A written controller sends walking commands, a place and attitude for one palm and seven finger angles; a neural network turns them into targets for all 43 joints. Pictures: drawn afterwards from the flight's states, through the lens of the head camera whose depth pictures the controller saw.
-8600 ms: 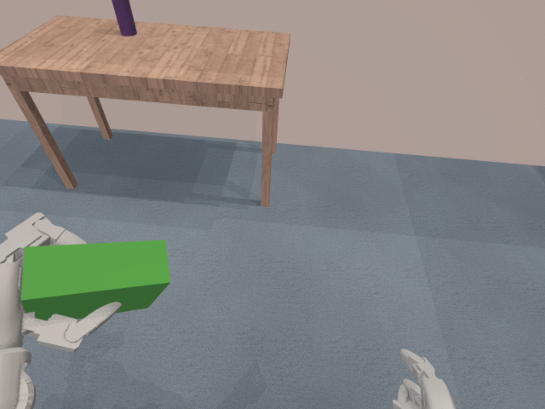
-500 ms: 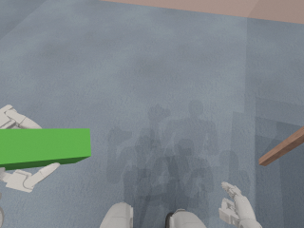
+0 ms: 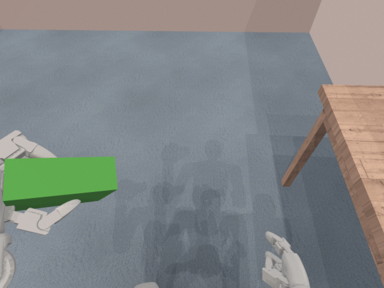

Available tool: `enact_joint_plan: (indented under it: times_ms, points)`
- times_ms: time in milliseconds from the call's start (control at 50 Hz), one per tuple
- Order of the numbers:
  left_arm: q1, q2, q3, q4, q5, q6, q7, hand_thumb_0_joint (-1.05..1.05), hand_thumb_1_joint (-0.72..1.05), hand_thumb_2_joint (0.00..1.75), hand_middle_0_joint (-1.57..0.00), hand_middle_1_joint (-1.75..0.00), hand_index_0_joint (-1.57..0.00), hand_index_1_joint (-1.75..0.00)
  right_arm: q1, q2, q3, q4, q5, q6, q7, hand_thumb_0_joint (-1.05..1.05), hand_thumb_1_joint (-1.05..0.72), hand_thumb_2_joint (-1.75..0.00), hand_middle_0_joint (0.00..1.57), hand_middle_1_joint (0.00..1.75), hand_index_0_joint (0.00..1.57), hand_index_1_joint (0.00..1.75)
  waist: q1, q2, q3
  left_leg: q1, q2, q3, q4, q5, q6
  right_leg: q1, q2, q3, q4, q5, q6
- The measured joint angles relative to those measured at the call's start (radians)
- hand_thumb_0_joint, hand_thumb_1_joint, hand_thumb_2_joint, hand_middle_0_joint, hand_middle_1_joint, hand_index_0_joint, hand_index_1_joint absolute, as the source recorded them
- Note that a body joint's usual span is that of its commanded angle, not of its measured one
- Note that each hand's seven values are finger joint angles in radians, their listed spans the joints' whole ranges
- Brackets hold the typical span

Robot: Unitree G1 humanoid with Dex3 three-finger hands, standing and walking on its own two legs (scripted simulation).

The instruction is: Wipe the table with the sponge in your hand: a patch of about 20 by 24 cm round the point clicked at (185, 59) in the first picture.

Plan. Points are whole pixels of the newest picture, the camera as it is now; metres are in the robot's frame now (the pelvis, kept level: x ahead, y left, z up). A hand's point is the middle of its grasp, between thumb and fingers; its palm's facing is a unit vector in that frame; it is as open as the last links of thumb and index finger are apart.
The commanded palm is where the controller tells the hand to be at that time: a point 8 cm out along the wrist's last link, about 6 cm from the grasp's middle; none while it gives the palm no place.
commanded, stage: turn to face it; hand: left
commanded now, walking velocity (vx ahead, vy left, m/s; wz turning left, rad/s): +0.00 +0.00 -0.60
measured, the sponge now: (77, 183) +0.23 +0.21 +0.15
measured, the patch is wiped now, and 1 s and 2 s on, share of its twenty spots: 0.00 0.00 0.00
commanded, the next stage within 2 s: none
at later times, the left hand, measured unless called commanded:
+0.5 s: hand (110, 193) +0.21 +0.14 +0.18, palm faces +0.17 -0.87 -0.45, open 9.4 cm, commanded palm +0.17 +0.19 +0.19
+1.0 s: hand (209, 236) +0.17 +0.00 +0.18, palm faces -0.15 -0.84 -0.53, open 9.4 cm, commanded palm +0.15 +0.07 +0.19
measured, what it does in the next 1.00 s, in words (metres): walks backwards, turning right: right foot, then left foot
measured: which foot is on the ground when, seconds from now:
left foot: down 0.00-0.02, up 0.04-0.36, down 0.38-0.66, up 0.68-1.00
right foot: up 0.00-0.00, down 0.02-0.38, up 0.40-0.64, down 0.66-1.00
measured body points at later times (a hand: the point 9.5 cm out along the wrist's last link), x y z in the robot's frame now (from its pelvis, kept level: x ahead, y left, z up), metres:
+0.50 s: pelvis -0.06 -0.04 +0.01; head -0.03 -0.04 +0.45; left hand +0.20 +0.19 +0.20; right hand +0.05 -0.32 -0.07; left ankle -0.02 +0.10 -0.72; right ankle -0.07 -0.13 -0.67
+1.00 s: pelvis -0.14 -0.08 +0.01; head -0.10 -0.11 +0.45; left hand +0.17 +0.05 +0.21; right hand -0.13 -0.37 -0.09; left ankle -0.07 +0.04 -0.70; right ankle -0.13 -0.17 -0.72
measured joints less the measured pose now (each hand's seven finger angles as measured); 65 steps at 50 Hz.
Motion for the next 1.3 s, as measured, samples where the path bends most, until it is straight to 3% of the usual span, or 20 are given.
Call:
enact_joint_plan:
  times_ms: [40,100,160,240,340,380,420,500,560,640,680,740,800,880,1000,1080,1120,1180,1240,1300]
  points:
    - [-0.032,0.011,0.002,0.001,0.006,-0.009,-0.003,-0.01,-0.43,0.99,-0.8,-1.35,-0.81,-1.34,-0.011,-0.005,0.006,0.004,0.001,-0.008,0.007,0.01,-0.9,-0.9,0.2,0.3,0.2,0.3,-0.017,0.028,0.031,-0.052,0.032,-0.032,0.103,-0.051,0.0,0.021,0.024,-0.014,-0.049,0.074,-0.046]
    - [-0.029,0.014,0.005,-0.013,-0.015,-0.013,-0.011,-0.01,-0.43,0.99,-0.8,-1.35,-0.81,-1.34,-0.058,-0.031,-0.002,0.046,0.001,0.03,0.002,0.01,-0.9,-0.9,0.2,0.3,0.2,0.3,-0.054,0.017,0.069,-0.165,-0.062,-0.128,0.388,-0.191,0.014,-0.02,0.038,0.007,-0.018,0.064,-0.105]
    - [0.061,0.032,0.032,-0.06,-0.032,-0.019,-0.014,-0.01,-0.43,0.99,-0.8,-1.35,-0.81,-1.34,-0.082,-0.058,-0.021,0.057,-0.003,0.074,-0.005,0.01,-0.9,-0.9,0.2,0.3,0.2,0.3,-0.082,-0.014,0.077,-0.215,-0.137,-0.132,0.499,-0.188,0.012,-0.029,0.054,0.052,-0.065,0.107,-0.117]
    - [0.148,0.063,0.064,-0.1,-0.037,-0.031,-0.01,-0.01,-0.43,0.99,-0.8,-1.35,-0.81,-1.34,-0.071,-0.094,-0.055,0.05,-0.008,0.104,-0.018,0.01,-0.91,-0.9,0.2,0.3,0.2,0.3,-0.094,-0.048,0.051,-0.189,-0.179,-0.104,0.354,-0.151,0.016,-0.032,0.078,0.099,-0.131,0.166,-0.127]
    - [0.139,0.066,0.068,-0.099,-0.033,-0.02,0.002,-0.01,-0.43,0.99,-0.8,-1.35,-0.81,-1.34,-0.043,-0.134,-0.076,0.038,-0.005,0.115,-0.027,0.01,-0.91,-0.9,0.2,0.3,0.19,0.3,-0.074,-0.082,-0.002,-0.077,-0.206,-0.104,0.082,-0.118,0.04,-0.057,0.108,0.145,-0.153,0.205,-0.128]
    - [0.12,0.055,0.059,-0.095,-0.029,-0.015,0.004,-0.01,-0.43,0.99,-0.8,-1.35,-0.81,-1.34,-0.031,-0.143,-0.077,0.027,-0.005,0.11,-0.03,0.01,-0.91,-0.9,0.2,0.3,0.19,0.3,-0.071,-0.088,-0.025,-0.01,-0.2,-0.101,-0.068,-0.047,0.065,-0.081,0.124,0.155,-0.127,0.204,-0.123]
    - [0.083,0.048,0.053,-0.072,-0.017,-0.016,0.001,-0.01,-0.43,0.99,-0.8,-1.35,-0.81,-1.34,-0.031,-0.127,-0.079,0.02,-0.008,0.103,-0.04,0.01,-0.91,-0.9,0.19,0.3,0.19,0.3,-0.051,-0.115,-0.02,-0.003,-0.201,-0.073,-0.073,0.026,0.089,-0.121,0.119,0.16,-0.012,0.08,-0.09]
    - [0.042,0.011,0.031,-0.018,0.001,-0.008,-0.002,-0.01,-0.43,0.99,-0.8,-1.35,-0.81,-1.34,-0.027,-0.084,-0.065,0.007,-0.007,0.07,-0.036,0.01,-0.91,-0.9,0.19,0.3,0.19,0.3,-0.03,-0.083,-0.018,0.011,-0.142,-0.04,-0.062,0.021,0.081,-0.19,0.075,0.071,0.328,-0.06,-0.03]
    - [0.031,-0.013,0.005,-0.012,0.001,0.001,0.0,-0.01,-0.43,0.99,-0.8,-1.35,-0.81,-1.34,-0.022,-0.053,-0.039,0.0,0.0,0.04,-0.019,0.01,-0.91,-0.9,0.2,0.3,0.2,0.3,-0.014,-0.041,-0.014,0.016,-0.081,-0.014,-0.064,0.026,0.058,-0.139,0.027,0.02,0.258,-0.076,-0.008]
    - [0.016,0.013,0.001,-0.022,-0.003,0.001,-0.004,-0.01,-0.43,0.99,-0.8,-1.35,-0.81,-1.34,-0.011,-0.013,-0.003,-0.021,-0.002,0.006,0.0,0.01,-0.9,-0.9,0.2,0.3,0.2,0.3,-0.014,-0.009,0.008,-0.012,-0.006,0.011,-0.005,0.011,0.015,-0.002,0.002,-0.014,-0.006,-0.004,-0.004]
    - [-0.006,0.027,0.005,-0.022,0.0,-0.007,-0.008,-0.01,-0.43,0.99,-0.8,-1.35,-0.81,-1.34,-0.018,-0.013,0.005,-0.019,-0.001,0.001,0.006,0.01,-0.9,-0.9,0.2,0.3,0.2,0.3,-0.029,0.016,0.035,-0.056,0.025,-0.013,0.087,-0.031,0.01,0.019,0.024,-0.025,-0.057,0.075,-0.058]
    - [0.001,0.03,0.011,-0.024,-0.019,-0.008,-0.014,-0.01,-0.43,0.99,-0.8,-1.35,-0.81,-1.34,-0.057,-0.035,0.001,0.024,0.001,0.039,0.001,0.01,-0.9,-0.9,0.2,0.3,0.2,0.3,-0.056,0.01,0.062,-0.165,-0.064,-0.113,0.371,-0.185,0.018,-0.025,0.038,0.0,-0.024,0.068,-0.112]
    - [0.069,0.038,0.032,-0.052,-0.034,-0.006,-0.013,-0.01,-0.43,0.99,-0.79,-1.35,-0.81,-1.34,-0.078,-0.059,-0.017,0.045,-0.003,0.084,-0.008,0.01,-0.9,-0.9,0.2,0.3,0.2,0.3,-0.083,-0.01,0.07,-0.219,-0.136,-0.13,0.516,-0.175,0.013,-0.03,0.053,0.039,-0.07,0.109,-0.122]
    - [0.136,0.065,0.057,-0.083,-0.038,-0.012,-0.009,-0.01,-0.43,0.99,-0.79,-1.35,-0.81,-1.34,-0.067,-0.092,-0.03,0.049,-0.015,0.115,-0.005,0.01,-0.91,-0.9,0.2,0.3,0.21,0.3,-0.093,-0.043,0.051,-0.192,-0.176,-0.106,0.385,-0.15,0.016,-0.029,0.071,0.08,-0.137,0.166,-0.133]
    - [0.127,0.065,0.056,-0.095,-0.034,-0.001,0.001,-0.01,-0.43,0.99,-0.79,-1.35,-0.81,-1.34,-0.041,-0.098,-0.028,0.034,-0.009,0.135,-0.008,0.01,-0.91,-0.9,0.19,0.3,0.25,0.3,-0.06,-0.075,-0.007,-0.074,-0.204,-0.108,0.087,-0.133,0.042,-0.06,0.102,0.129,-0.167,0.215,-0.134]
    - [0.081,0.044,0.04,-0.073,-0.025,0.006,-0.001,-0.01,-0.43,0.99,-0.79,-1.35,-0.81,-1.34,-0.044,-0.085,-0.03,0.026,-0.01,0.13,-0.023,0.01,-0.91,-0.9,0.2,0.3,0.24,0.3,-0.034,-0.104,-0.023,0.011,-0.204,-0.072,-0.091,0.034,0.084,-0.107,0.114,0.166,-0.09,0.16,-0.106]
    - [0.054,0.032,0.036,-0.041,-0.012,0.01,-0.004,-0.01,-0.43,0.99,-0.79,-1.35,-0.81,-1.34,-0.045,-0.067,-0.031,0.018,-0.014,0.117,-0.034,0.01,-0.91,-0.9,0.2,0.3,0.23,0.31,-0.018,-0.104,-0.021,0.019,-0.187,-0.045,-0.076,0.025,0.092,-0.159,0.105,0.137,0.104,0.015,-0.065]
    - [0.025,0.008,0.02,-0.008,-0.003,0.019,-0.005,-0.01,-0.43,0.99,-0.79,-1.35,-0.81,-1.34,-0.04,-0.042,-0.028,0.009,-0.008,0.085,-0.031,0.01,-0.91,-0.9,0.2,0.3,0.22,0.3,-0.009,-0.071,-0.019,0.033,-0.14,-0.029,-0.07,0.011,0.082,-0.181,0.064,0.071,0.289,-0.064,-0.027]
    - [0.015,-0.014,-0.002,-0.004,-0.006,0.026,-0.003,-0.01,-0.43,0.99,-0.79,-1.35,-0.81,-1.34,-0.034,-0.027,-0.012,-0.004,-0.001,0.051,-0.015,0.01,-0.9,-0.9,0.2,0.3,0.21,0.3,0.004,-0.033,-0.012,0.042,-0.081,0.001,-0.064,0.011,0.061,-0.123,0.021,0.019,0.21,-0.074,-0.008]
    - [0.001,-0.003,-0.011,-0.007,-0.011,0.025,-0.006,-0.01,-0.43,0.99,-0.79,-1.35,-0.81,-1.34,-0.028,-0.015,0.002,-0.02,-0.002,0.02,-0.004,0.01,-0.9,-0.9,0.2,0.3,0.21,0.3,-0.001,-0.012,0.005,0.027,-0.029,0.023,-0.029,0.003,0.033,-0.035,0.003,-0.006,0.052,-0.035,-0.004]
